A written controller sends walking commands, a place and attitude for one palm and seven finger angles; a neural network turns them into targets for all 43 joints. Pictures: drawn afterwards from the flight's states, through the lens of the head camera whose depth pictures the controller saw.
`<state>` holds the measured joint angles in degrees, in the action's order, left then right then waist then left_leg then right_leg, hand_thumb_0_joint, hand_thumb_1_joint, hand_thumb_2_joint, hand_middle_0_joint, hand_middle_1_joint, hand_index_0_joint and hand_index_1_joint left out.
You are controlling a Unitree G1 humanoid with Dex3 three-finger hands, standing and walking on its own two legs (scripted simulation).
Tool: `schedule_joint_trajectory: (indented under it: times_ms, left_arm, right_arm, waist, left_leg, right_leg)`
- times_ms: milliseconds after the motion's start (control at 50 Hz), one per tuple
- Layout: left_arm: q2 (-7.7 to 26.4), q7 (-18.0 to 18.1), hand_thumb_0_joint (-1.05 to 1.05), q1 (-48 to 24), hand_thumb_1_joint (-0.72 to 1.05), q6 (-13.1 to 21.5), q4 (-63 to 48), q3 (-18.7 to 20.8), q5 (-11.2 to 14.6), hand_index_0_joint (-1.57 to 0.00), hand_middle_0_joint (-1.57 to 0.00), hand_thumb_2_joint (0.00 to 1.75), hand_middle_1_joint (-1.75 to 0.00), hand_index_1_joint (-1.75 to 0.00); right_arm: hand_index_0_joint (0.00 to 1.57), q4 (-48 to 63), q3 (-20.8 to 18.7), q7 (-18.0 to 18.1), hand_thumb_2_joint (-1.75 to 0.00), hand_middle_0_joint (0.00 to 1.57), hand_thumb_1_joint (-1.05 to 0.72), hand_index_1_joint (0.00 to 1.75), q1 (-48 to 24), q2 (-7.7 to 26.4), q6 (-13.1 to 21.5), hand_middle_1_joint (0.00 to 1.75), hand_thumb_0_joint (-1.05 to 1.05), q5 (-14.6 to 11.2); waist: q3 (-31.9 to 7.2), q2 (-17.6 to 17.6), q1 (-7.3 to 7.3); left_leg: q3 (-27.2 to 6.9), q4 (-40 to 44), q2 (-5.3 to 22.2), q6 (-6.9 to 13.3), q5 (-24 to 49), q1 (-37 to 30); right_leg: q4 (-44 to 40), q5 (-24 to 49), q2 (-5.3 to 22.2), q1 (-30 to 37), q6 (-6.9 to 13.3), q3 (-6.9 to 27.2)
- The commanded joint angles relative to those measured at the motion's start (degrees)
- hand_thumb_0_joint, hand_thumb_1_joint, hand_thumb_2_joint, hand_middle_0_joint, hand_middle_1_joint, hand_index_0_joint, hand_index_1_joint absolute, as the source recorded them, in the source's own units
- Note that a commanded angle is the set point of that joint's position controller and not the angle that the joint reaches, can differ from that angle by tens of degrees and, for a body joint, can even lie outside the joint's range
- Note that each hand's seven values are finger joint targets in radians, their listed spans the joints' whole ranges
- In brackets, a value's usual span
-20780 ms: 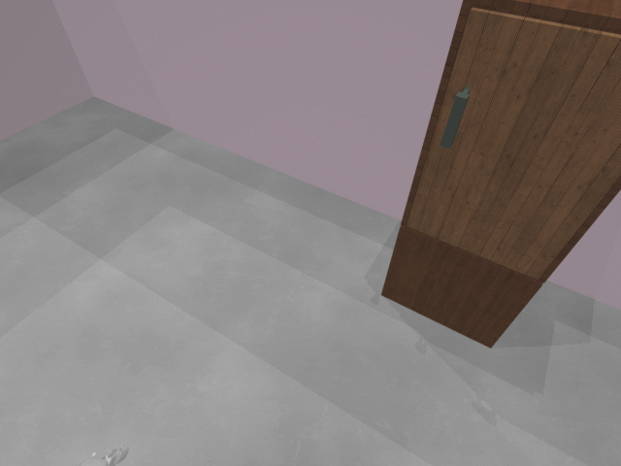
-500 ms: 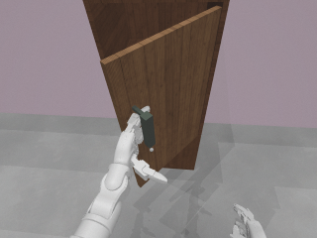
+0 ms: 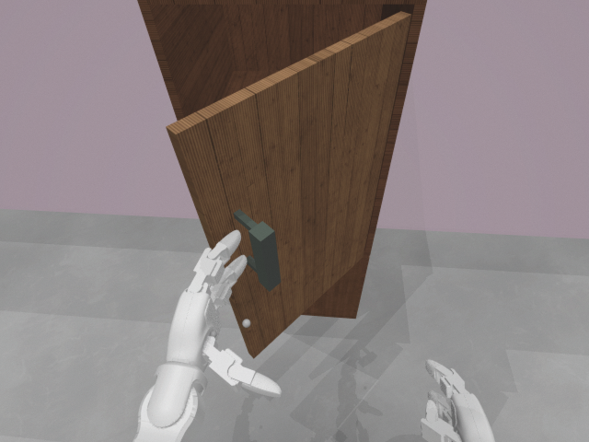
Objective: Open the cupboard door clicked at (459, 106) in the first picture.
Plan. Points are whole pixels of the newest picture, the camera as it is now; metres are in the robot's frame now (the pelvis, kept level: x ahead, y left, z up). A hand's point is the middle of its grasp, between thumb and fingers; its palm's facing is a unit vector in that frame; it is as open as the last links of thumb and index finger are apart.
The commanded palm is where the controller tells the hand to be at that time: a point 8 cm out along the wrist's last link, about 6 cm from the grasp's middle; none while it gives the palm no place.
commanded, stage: slide the hand sideways off the handle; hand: left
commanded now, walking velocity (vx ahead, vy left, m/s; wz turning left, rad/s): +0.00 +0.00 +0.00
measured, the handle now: (256, 250) +0.35 +0.08 +0.08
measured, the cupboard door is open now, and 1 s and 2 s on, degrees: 49 49 49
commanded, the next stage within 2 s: draw the hand back to the body in 0.40 s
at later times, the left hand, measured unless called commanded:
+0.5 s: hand (200, 357) +0.21 +0.13 +0.07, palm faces -0.04 -1.00 -0.04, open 16.3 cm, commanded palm +0.18 +0.18 +0.07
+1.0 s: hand (127, 355) +0.19 +0.19 +0.11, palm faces +0.00 -1.00 -0.07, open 16.2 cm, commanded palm +0.16 +0.25 +0.13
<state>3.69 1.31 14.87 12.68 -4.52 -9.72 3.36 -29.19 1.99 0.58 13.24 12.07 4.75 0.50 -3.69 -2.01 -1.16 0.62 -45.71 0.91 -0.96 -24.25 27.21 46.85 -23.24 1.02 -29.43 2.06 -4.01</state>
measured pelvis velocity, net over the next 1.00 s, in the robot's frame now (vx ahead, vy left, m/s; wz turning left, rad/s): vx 0.00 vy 0.02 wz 0.02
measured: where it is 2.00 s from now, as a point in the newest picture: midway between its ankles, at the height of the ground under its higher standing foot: outside the picture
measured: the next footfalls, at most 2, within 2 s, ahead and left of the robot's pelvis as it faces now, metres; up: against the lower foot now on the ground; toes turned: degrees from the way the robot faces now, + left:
none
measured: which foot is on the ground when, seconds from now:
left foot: down 0.00-1.00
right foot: down 0.00-1.00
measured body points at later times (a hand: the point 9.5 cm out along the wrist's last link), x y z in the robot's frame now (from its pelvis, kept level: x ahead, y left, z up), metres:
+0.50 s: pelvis +0.00 -0.01 -0.01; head +0.04 -0.02 +0.44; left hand +0.20 +0.18 +0.07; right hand +0.19 -0.23 -0.09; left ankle -0.01 +0.13 -0.70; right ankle +0.01 -0.09 -0.70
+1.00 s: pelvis +0.00 +0.02 +0.00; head +0.00 +0.00 +0.45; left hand +0.18 +0.24 +0.12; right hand +0.19 -0.20 -0.06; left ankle -0.01 +0.13 -0.70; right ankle +0.01 -0.09 -0.70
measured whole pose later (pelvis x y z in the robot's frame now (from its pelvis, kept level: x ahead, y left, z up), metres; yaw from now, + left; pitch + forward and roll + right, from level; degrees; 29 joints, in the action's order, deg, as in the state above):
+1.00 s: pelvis +0.00 +0.02 +0.00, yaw +1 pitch +3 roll -1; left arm 13.5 -12.6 28.0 6.3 -19.6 7.1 15.0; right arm -29.3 3.5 4.5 14.8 13.5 12.1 -2.0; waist -4.6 -3.0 -2.3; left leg -0.7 -47.3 0.9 0.1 -25.3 25.2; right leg 44.9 -22.8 0.9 -25.3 0.8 -5.2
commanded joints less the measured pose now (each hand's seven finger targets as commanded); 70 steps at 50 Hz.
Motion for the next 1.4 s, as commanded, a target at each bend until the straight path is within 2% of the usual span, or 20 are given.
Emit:
schedule_joint_trajectory:
  times_ms: [0, 140, 220, 280, 340, 420, 480, 500, 540, 600, 760, 900, 980, 1000, 1020, 1060, 1080, 1140, 1200, 1380]
  left_arm:
    - [3.9, -1.4, 0.0, -0.9, -0.5, 3.7, -15.4, 5.1, 0.7, -0.15, -0.15, 0.3, -0.3, -0.3]
    - [7.2, -4.9, 0.0, 2.2, -0.5, 4.6, -17.6, 10.0, 3.8, -0.15, -0.15, 0.3, -0.3, -0.3]
    - [7.2, -6.9, 0.0, 7.0, -0.5, 5.6, -19.2, 11.3, 5.5, -0.15, -0.15, 0.3, -0.3, -0.3]
    - [7.3, -8.5, 0.0, 8.6, -0.5, 6.1, -20.8, 11.0, 6.5, -0.15, -0.15, 0.3, -0.3, -0.3]
    - [9.1, -10.1, 0.0, 9.5, -0.5, 6.4, -19.4, 12.3, 6.9, -0.15, -0.15, 0.3, -0.3, -0.3]
    - [8.2, -11.5, 0.0, 5.5, -0.5, 7.5, -20.9, 10.4, 7.6, -0.15, -0.15, 0.3, -0.3, -0.3]
    - [8.1, -11.3, 0.0, 5.7, -0.5, 7.5, -21.2, 10.6, 7.9, -0.15, -0.15, 0.3, -0.3, -0.3]
    - [10.4, -10.8, 0.0, 6.5, -0.5, 7.4, -22.1, 12.8, 8.0, -0.15, -0.15, 0.3, -0.3, -0.3]
    - [12.2, -10.0, 0.0, 8.5, -0.5, 6.8, -23.8, 15.3, 7.9, -0.15, -0.15, 0.3, -0.3, -0.3]
    - [13.4, -9.0, 0.0, 9.8, -0.5, 5.1, -24.9, 17.2, 8.0, -0.15, -0.15, 0.3, -0.3, -0.3]
    - [12.5, -12.6, 0.0, 9.5, -0.5, -0.3, -25.4, 16.8, 11.1, -0.15, -0.15, 0.3, -0.3, -0.3]
    - [17.0, -13.5, 0.0, 9.1, -0.47, -2.0, -28.0, 23.0, 12.5, -0.15, -0.15, 0.32, -0.3, -0.3]
    - [16.4, -14.4, 0.0, 6.7, -0.32, -2.9, -30.0, 23.0, 13.2, -0.16, -0.16, 0.37, -0.3, -0.3]
    - [24.0, -6.0, 0.0, 5.7, -0.29, -3.6, -33.1, 23.7, 4.1, -0.16, -0.16, 0.39, -0.3, -0.3]
    - [18.2, -2.4, 0.0, 7.9, -0.26, -4.6, -33.1, 20.3, 3.1, -0.16, -0.16, 0.4, -0.3, -0.3]
    - [15.7, 0.7, 0.0, 9.5, -0.18, -5.6, -32.0, 18.0, 1.2, -0.16, -0.16, 0.43, -0.3, -0.3]
    - [17.0, 2.0, 0.0, 9.5, -0.15, -5.7, -32.5, 19.1, 0.4, -0.16, -0.16, 0.45, -0.3, -0.3]
    - [18.6, 4.3, 0.0, 10.5, -0.05, -5.7, -31.4, 21.0, -0.9, -0.17, -0.17, 0.5, -0.3, -0.3]
    - [20.9, 5.8, 0.0, 10.0, 0.06, -5.3, -31.3, 23.9, -1.8, -0.17, -0.17, 0.54, -0.3, -0.3]
    - [21.8, 6.9, 0.0, 10.6, 0.37, -4.8, -31.5, 27.3, -2.2, -0.18, -0.18, 0.68, -0.3, -0.3]
  right_arm:
    - [0.2, 9.6, -2.4, 0.5, -0.9, 0.2, -0.9, 0.3, -3.7, 5.0, 3.6, 0.3, 0.0, -0.4]
    - [0.2, 9.6, -2.3, 1.5, -0.9, 0.2, -0.9, 0.3, -3.7, 5.2, 4.3, 0.3, 0.0, -0.5]
    - [0.2, 10.0, -2.6, 1.6, -0.9, 0.2, -0.9, 0.3, -3.3, 5.2, 5.3, 0.3, 0.0, -0.8]
    - [0.2, 10.4, -2.7, 1.7, -0.9, 0.2, -0.9, 0.3, -2.8, 5.6, 5.9, 0.3, 0.0, -0.9]
    - [0.2, 10.1, -2.7, 2.0, -0.9, 0.2, -0.9, 0.3, -2.5, 6.2, 6.3, 0.3, 0.0, -1.0]
    - [0.2, 10.2, -2.9, 2.3, -0.9, 0.2, -0.9, 0.3, -2.8, 6.6, 7.7, 0.3, 0.0, -1.2]
    - [0.2, 10.4, -2.9, 2.4, -0.9, 0.2, -0.9, 0.3, -2.7, 6.6, 8.5, 0.3, 0.0, -1.3]
    - [0.2, 10.4, -2.9, 2.4, -0.9, 0.2, -0.9, 0.3, -2.6, 6.7, 8.6, 0.3, 0.0, -1.3]
    - [0.2, 10.8, -3.0, 2.5, -0.9, 0.2, -0.9, 0.3, -2.7, 6.4, 8.5, 0.3, 0.0, -1.6]
    - [0.2, 10.9, -2.6, 2.6, -0.9, 0.2, -0.9, 0.3, -3.2, 6.0, 8.4, 0.3, 0.0, -1.8]
    - [0.2, 11.0, -1.7, 3.5, -0.9, 0.2, -0.9, 0.3, -4.0, 6.9, 9.6, 0.3, 0.0, -2.6]
    - [0.2, 9.9, -1.3, 4.2, -0.9, 0.2, -0.9, 0.3, -4.5, 7.0, 11.0, 0.3, 0.0, -2.7]
    - [0.2, 9.4, -0.9, 4.4, -0.9, 0.2, -0.9, 0.3, -4.7, 7.0, 11.8, 0.3, 0.0, -2.9]
    - [0.2, 8.4, -1.3, 5.6, -0.9, 0.2, -0.9, 0.3, -4.4, 6.5, 10.9, 0.3, 0.0, -1.8]
    - [0.2, 8.6, -0.7, 5.9, -0.9, 0.2, -0.9, 0.3, -4.8, 5.4, 10.7, 0.3, 0.0, -1.1]
    - [0.2, 7.7, -0.5, 5.7, -0.9, 0.2, -0.9, 0.3, -4.3, 5.7, 10.1, 0.3, 0.0, -1.0]
    - [0.2, 7.1, -0.5, 5.6, -0.9, 0.2, -0.9, 0.3, -4.5, 5.8, 9.7, 0.3, 0.0, -0.8]
    - [0.2, 6.3, -0.7, 5.7, -0.9, 0.2, -0.9, 0.3, -5.8, 5.9, 8.9, 0.3, 0.0, -0.6]
    - [0.2, 5.1, -0.7, 6.0, -0.9, 0.2, -0.9, 0.3, -6.7, 6.0, 8.5, 0.3, 0.0, -0.2]
    - [0.2, 2.6, -1.2, 5.3, -0.9, 0.2, -0.9, 0.3, -8.0, 6.1, 8.1, 0.3, 0.0, 0.2]
  waist:
    - [-10.8, 5.7, -0.19]
    - [-8.7, 5.1, 0.64]
    - [-11.6, 3.0, 0.07]
    - [-12.2, 5.0, 0.62]
    - [-9.5, 5.5, 1.15]
    - [-8.7, 4.7, 2.29]
    - [-9.8, 3.6, 1.56]
    - [-11.0, 3.6, 0.91]
    - [-13.1, 2.1, -0.24]
    - [-12.2, 1.8, -0.83]
    - [-4.9, 1.9, 0.19]
    - [-6.4, 2.2, -1.27]
    - [-5.3, -2.3, -1.12]
    - [-4.6, -1.4, -2.19]
    - [-1.0, -1.5, -0.98]
    - [1.5, -1.9, -0.56]
    - [0.6, -3.0, -0.83]
    - [0.8, 0.3, -1.19]
    - [-0.7, -2.3, -1.75]
    - [-0.6, -1.5, -2.28]
  left_leg:
    - [-0.3, 4.7, -2.1, 1.7, 14.9, -0.7]
    - [-0.4, 2.5, -2.4, 1.6, 12.7, 2.1]
    - [-0.4, 1.6, -2.5, 1.3, 14.3, 1.7]
    - [-0.6, 0.8, -2.6, 1.4, 14.6, 2.6]
    - [-1.0, 0.3, -2.5, 1.4, 12.7, 4.4]
    - [-1.3, -1.0, -2.4, 1.5, 10.5, 5.0]
    - [-1.5, -0.9, -2.5, 1.5, 9.5, 4.7]
    - [-1.6, -0.8, -2.4, 1.5, 10.1, 4.7]
    - [-1.3, 0.1, -2.4, 1.5, 11.2, 3.5]
    - [-1.4, 1.2, -2.2, 1.5, 12.2, 3.0]
    - [-2.0, 4.2, -1.8, 1.6, 8.3, 1.3]
    - [-2.7, 6.1, -1.5, 1.6, 10.8, -1.9]
    - [-2.9, 7.9, -1.4, 1.2, 11.8, -4.3]
    - [-1.9, 10.6, -0.7, 1.6, 10.2, -4.8]
    - [-1.6, 11.6, -1.0, 1.6, 9.1, -5.5]
    - [-1.9, 12.8, -0.7, 1.5, 8.6, -6.7]
    - [-2.1, 13.9, -0.5, 1.5, 9.4, -7.9]
    - [-2.0, 16.6, 0.0, 1.5, 10.8, -10.0]
    - [-1.4, 18.8, 0.0, 1.5, 13.5, -13.2]
    - [-1.0, 23.2, 0.7, 1.0, 25.3, -18.7]
  right_leg:
    - [-6.3, 21.4, -0.5, 9.9, -1.0, 2.5]
    - [-6.5, 20.6, -0.1, 8.5, -1.8, 4.1]
    - [-5.4, 23.2, 0.1, 9.8, -1.9, 4.2]
    - [-5.1, 26.0, 0.5, 10.3, -2.6, 4.7]
    - [-5.2, 22.1, 0.4, 8.0, -2.6, 4.9]
    - [-5.5, 16.0, 0.4, 4.9, -2.4, 5.4]
    - [-5.2, 12.1, 0.0, 4.1, -1.8, 4.7]
    - [-5.2, 12.3, 0.1, 5.4, -1.7, 5.0]
    - [-4.8, 13.6, -0.1, 7.4, -1.4, 4.5]
    - [-5.0, 14.9, -0.4, 8.4, -1.3, 3.9]
    - [-8.6, 8.9, -1.0, 5.9, -1.6, 2.2]
    - [-9.4, 11.0, -1.4, 9.1, -1.2, 1.2]
    - [-9.6, 12.4, -1.6, 9.1, -1.1, -0.2]
    - [-13.8, 9.9, -0.6, 11.6, -0.5, 2.6]
    - [-15.9, 8.4, -0.1, 10.5, -0.9, 2.5]
    - [-16.7, 7.3, -0.2, 10.2, -1.0, 1.8]
    - [-17.0, 7.8, -0.2, 11.7, -0.9, 1.4]
    - [-18.8, 9.2, -0.4, 14.9, -1.0, 1.2]
    - [-20.5, 11.6, -0.2, 18.5, -0.8, 1.3]
    - [-23.4, 20.1, -0.5, 24.5, -1.0, 0.8]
